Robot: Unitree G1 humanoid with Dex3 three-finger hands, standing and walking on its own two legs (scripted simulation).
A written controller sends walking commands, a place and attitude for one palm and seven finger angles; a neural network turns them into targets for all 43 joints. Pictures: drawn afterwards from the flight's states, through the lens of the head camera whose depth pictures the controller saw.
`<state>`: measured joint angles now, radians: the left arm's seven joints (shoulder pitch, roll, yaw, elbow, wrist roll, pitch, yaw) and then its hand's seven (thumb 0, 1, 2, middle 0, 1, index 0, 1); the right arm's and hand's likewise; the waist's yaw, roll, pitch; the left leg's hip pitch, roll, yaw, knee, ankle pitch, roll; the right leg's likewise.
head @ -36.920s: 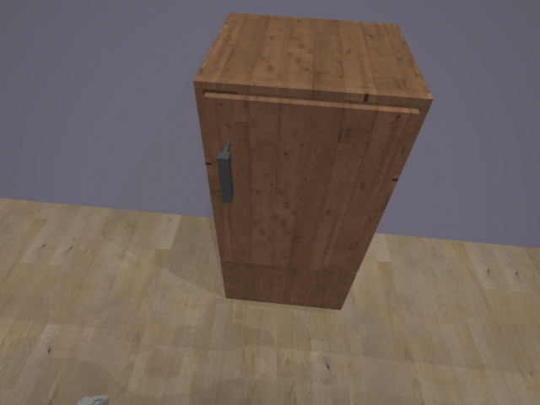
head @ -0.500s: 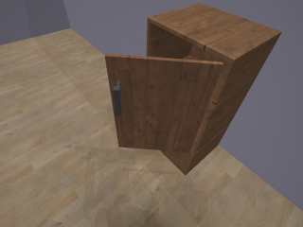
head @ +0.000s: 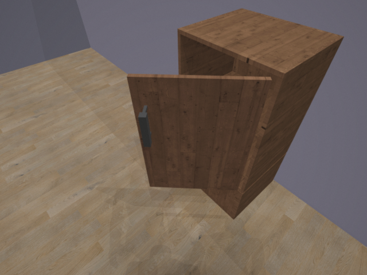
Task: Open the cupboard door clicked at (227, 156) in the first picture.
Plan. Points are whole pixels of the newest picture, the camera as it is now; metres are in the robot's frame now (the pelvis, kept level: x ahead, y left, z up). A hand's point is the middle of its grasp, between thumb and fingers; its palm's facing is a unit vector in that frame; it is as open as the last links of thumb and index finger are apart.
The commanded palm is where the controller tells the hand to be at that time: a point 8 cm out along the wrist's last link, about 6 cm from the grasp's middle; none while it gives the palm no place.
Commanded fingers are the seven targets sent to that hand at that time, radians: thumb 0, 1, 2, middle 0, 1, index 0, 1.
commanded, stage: look again from close up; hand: left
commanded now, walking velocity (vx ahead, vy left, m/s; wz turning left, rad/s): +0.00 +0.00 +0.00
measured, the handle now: (146, 126) +0.58 +0.16 -0.03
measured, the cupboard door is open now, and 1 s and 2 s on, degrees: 46 46 46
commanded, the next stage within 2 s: raise the hand with hooked fingers in 0.22 s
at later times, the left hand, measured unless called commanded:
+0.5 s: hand (113, 233) +0.22 +0.18 -0.03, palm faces +0.27 -0.96 -0.11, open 7.5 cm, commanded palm +0.13 +0.23 -0.06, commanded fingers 0.00 0.67 0.80 -0.22 -0.45 -0.22 -0.45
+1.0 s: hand (111, 242) +0.21 +0.18 -0.05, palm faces -0.10 -0.99 -0.06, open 10.1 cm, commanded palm +0.17 +0.25 -0.05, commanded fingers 0.00 0.08 0.55 -0.26 -0.82 -0.26 -0.82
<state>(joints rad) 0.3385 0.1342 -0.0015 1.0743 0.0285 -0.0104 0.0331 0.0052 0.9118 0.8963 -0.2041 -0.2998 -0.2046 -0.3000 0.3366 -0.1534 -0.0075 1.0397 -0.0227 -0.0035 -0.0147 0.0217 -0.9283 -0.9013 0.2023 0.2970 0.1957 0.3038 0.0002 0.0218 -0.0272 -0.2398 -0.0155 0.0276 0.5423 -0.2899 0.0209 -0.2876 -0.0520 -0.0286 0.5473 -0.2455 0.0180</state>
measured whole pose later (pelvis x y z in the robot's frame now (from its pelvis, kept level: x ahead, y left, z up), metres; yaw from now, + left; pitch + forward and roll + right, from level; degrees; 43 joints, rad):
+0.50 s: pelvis +0.03 -0.02 -0.01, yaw +1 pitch +2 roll +0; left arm 0.37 0.15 0.10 0.24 -0.15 -0.17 0.05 0.02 0.86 0.87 -0.21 -0.34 -0.21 -0.34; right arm 0.28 -0.22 -0.03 0.82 0.02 -0.24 -0.07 0.01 -0.91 -0.90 0.20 0.30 0.20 0.30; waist -0.02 0.02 -0.05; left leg -0.30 0.00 -0.01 0.60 -0.34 -0.01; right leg -0.34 -0.04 -0.07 0.62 -0.32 -0.01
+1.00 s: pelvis -0.01 -0.03 -0.10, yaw +1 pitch +16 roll -3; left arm 0.28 0.28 0.25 0.06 -0.33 -0.41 -0.49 0.01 0.31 0.64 -0.24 -0.68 -0.25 -0.68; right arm 0.14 -0.18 0.01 0.58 0.03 -0.23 -0.05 0.01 -0.90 -0.90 0.21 0.30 0.20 0.30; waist 0.03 0.03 -0.12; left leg -0.97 0.04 -0.07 1.28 -0.59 -0.04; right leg -0.97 -0.02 -0.11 1.22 -0.52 -0.03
